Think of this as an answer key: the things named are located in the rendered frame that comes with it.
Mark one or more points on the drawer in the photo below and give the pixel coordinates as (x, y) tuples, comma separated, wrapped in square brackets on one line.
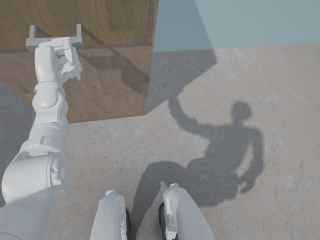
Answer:
[(103, 22)]

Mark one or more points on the left robot forearm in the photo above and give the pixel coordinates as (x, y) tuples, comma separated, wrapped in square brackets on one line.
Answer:
[(50, 128)]

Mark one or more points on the cabinet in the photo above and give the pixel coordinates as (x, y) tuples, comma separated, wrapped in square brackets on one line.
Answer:
[(114, 80)]

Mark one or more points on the right robot foot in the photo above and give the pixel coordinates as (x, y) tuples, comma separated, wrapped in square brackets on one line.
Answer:
[(162, 221)]

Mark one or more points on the robot left hand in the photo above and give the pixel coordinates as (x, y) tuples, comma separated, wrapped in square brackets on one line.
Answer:
[(47, 64)]

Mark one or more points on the handle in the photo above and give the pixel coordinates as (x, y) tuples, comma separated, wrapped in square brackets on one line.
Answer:
[(32, 42)]

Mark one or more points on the robot left thigh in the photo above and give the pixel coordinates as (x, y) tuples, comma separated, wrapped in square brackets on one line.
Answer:
[(107, 223)]

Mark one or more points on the robot left upper arm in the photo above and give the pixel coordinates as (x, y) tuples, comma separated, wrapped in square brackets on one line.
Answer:
[(32, 188)]

